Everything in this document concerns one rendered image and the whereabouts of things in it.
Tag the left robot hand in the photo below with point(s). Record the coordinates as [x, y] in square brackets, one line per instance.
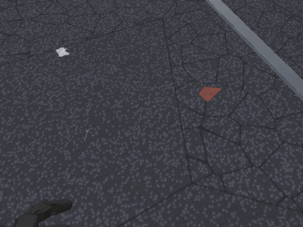
[41, 211]

